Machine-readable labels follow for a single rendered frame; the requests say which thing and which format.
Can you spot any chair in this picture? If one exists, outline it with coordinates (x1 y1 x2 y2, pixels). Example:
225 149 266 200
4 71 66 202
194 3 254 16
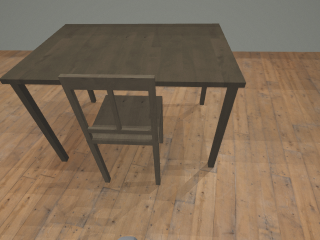
58 74 164 185

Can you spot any table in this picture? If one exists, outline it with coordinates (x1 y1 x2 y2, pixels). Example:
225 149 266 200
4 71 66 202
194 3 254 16
0 23 246 168

